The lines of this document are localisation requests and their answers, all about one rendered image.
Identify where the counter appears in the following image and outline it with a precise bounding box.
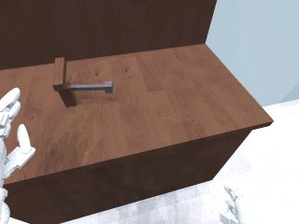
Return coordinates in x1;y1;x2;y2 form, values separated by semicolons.
0;0;274;224

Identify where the robot left hand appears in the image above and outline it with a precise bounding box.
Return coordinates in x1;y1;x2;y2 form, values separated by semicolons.
0;88;36;189

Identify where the robot left forearm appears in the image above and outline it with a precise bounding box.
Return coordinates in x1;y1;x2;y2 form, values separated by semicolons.
0;188;10;224

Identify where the robot right hand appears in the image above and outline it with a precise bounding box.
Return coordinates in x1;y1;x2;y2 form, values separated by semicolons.
219;183;256;224

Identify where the tap lever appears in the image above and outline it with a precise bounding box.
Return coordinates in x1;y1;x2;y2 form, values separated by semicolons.
69;81;114;93

